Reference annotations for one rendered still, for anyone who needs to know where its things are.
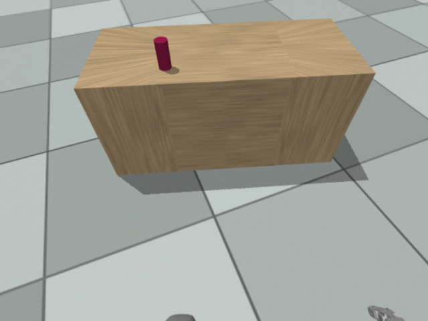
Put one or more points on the can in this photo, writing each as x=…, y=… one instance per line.
x=162, y=53

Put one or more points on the right robot hand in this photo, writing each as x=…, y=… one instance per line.
x=382, y=314

